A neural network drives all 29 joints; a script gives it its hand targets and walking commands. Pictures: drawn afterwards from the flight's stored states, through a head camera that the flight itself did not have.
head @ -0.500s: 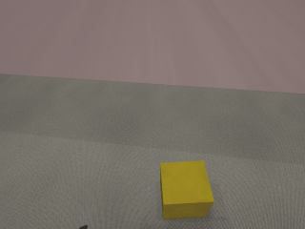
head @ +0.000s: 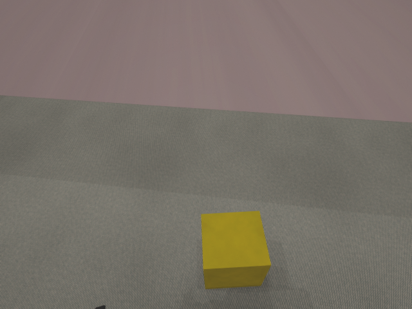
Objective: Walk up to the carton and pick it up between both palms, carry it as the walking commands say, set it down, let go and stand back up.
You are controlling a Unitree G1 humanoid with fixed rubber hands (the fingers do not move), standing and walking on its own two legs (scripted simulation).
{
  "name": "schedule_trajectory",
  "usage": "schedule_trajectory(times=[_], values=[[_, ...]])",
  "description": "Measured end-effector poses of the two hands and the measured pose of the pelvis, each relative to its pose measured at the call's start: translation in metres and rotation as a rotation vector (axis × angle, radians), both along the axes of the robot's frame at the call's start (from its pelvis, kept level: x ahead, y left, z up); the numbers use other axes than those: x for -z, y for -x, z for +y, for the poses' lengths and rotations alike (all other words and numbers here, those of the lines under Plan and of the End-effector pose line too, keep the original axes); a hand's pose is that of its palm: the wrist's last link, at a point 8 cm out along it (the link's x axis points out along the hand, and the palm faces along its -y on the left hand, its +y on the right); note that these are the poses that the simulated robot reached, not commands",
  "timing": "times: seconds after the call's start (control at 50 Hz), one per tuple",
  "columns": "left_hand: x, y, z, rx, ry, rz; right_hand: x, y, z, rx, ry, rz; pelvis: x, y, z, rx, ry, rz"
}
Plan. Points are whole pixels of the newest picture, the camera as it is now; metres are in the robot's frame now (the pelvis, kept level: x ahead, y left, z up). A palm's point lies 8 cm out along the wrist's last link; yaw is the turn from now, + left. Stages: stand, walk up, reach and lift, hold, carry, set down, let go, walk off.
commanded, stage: walk up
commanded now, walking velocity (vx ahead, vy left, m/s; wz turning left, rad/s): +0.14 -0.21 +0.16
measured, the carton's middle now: (231, 250) +0.47 -0.05 -0.63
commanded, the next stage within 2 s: none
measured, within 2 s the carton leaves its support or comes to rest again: neither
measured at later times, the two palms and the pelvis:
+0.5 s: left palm out of the picture +0.09 +0.17 -0.11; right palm out of the picture +0.17 -0.31 -0.13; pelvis +0.08 -0.07 +0.00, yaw +3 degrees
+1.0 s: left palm out of the picture +0.12 +0.20 -0.11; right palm out of the picture +0.15 -0.32 -0.13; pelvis +0.05 -0.08 -0.01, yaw +3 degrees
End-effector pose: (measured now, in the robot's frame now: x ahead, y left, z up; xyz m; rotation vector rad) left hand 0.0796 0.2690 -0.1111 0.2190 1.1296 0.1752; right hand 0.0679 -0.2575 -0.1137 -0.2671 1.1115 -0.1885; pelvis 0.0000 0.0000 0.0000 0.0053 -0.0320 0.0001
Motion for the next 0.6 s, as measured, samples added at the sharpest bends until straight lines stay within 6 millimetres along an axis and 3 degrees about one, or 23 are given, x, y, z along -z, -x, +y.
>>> schedule_trajectory(times=[0.06, 0.16, 0.26, 0.4, 0.48, 0.6], values=[[0.005, 0.012, -0.023, -0.018, -0.019, 0.011, 0.015, -0.006, -0.022, -0.016, -0.02, 0.004, 0.01, 0.001, -0.024, -0.014, -0.024, -0.001], [-0.004, 0.035, -0.06, -0.064, -0.007, 0.044, 0.011, -0.021, -0.041, -0.046, -0.073, 0.002, -0.001, -0.009, -0.051, -0.03, -0.035, -0.014], [-0.013, 0.029, -0.079, -0.087, -0.027, 0.032, 0.009, -0.045, -0.053, -0.075, -0.123, -0.008, -0.006, -0.028, -0.068, -0.042, -0.051, -0.022], [-0.01, 0.003, -0.093, -0.109, -0.025, 0.01, 0.01, -0.084, -0.059, -0.094, -0.131, -0.019, -0.005, -0.059, -0.076, -0.055, -0.052, -0.024], [-0.003, -0.01, -0.096, -0.113, -0.001, 0.024, 0.011, -0.096, -0.056, -0.091, -0.118, 0.004, -0.002, -0.073, -0.072, -0.054, -0.038, -0.006], [0.014, -0.028, -0.075, -0.108, 0.008, 0.064, 0.01, -0.115, -0.046, -0.083, -0.068, 0.007, 0.006, -0.094, -0.056, -0.05, 0.001, 0.009]])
